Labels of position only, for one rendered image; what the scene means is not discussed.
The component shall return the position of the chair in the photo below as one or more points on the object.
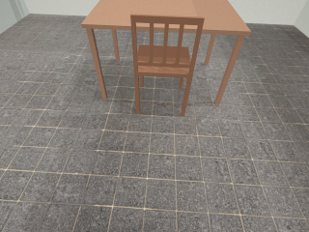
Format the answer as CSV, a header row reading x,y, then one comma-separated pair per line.
x,y
164,60

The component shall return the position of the table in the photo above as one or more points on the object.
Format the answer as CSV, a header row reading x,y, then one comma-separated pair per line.
x,y
219,18

